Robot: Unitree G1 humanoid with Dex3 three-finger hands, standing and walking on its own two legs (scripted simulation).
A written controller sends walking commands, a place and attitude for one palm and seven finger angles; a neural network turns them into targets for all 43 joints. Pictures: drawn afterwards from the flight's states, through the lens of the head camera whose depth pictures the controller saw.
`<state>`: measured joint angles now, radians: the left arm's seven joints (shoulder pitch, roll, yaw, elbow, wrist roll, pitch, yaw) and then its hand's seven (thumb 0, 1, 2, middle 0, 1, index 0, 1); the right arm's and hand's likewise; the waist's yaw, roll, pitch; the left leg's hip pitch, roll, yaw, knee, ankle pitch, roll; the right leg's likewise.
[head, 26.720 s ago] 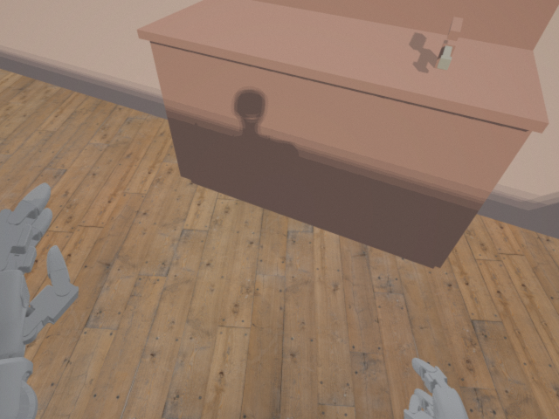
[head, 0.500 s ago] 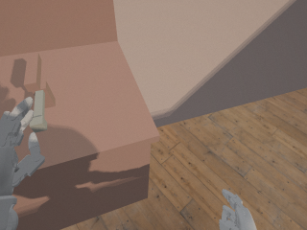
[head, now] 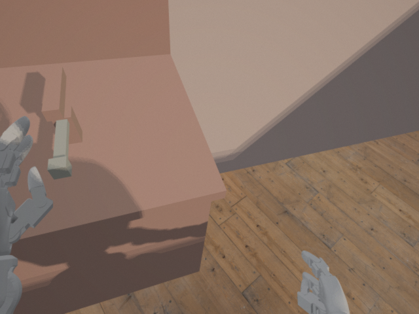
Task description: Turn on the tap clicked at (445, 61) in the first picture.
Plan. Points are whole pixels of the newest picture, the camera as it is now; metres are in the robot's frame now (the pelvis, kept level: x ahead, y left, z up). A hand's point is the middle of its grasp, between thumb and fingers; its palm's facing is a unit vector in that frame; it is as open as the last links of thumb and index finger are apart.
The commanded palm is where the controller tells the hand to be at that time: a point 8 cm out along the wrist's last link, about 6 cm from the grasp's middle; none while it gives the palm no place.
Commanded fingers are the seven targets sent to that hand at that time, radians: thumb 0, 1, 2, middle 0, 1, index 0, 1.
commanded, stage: come to a stop and stand still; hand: left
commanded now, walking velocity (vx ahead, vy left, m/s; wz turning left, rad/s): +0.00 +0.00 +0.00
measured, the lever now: (60, 167) +0.31 +0.30 +0.10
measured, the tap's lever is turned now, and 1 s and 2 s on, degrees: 0 0 0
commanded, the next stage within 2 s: look again from close up in 0.08 s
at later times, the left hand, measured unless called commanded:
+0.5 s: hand (47, 205) +0.22 +0.25 +0.15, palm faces +0.41 -0.85 -0.34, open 7.4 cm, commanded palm +0.16 +0.28 +0.17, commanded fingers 0.00 0.90 0.90 -0.20 -0.30 -0.20 -0.30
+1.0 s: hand (41, 237) +0.18 +0.24 +0.15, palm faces +0.57 -0.77 -0.28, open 7.4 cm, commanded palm +0.13 +0.26 +0.17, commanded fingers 0.00 0.90 0.90 -0.20 -0.30 -0.20 -0.30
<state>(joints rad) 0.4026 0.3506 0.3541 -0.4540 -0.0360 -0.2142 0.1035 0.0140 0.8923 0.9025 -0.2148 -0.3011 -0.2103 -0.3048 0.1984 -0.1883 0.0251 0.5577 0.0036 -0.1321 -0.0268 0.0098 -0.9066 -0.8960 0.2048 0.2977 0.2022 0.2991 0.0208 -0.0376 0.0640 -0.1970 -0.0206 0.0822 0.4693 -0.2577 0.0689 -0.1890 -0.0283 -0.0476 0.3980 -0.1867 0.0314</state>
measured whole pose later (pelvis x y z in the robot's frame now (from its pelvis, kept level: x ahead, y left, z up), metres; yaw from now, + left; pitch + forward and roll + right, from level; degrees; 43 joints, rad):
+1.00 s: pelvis -0.01 -0.06 -0.01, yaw +5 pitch -1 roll +0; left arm 0.31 0.34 0.38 -0.32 -0.12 -0.08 0.11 0.02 0.89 0.90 -0.22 -0.30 -0.21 -0.31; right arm 0.16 -0.24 0.02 0.66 -0.01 -0.09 -0.04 0.01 -0.91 -0.90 0.21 0.30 0.20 0.30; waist 0.08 0.02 -0.02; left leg -0.31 0.00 -0.01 0.62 -0.30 0.00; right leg -0.29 0.02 -0.08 0.62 -0.32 -0.05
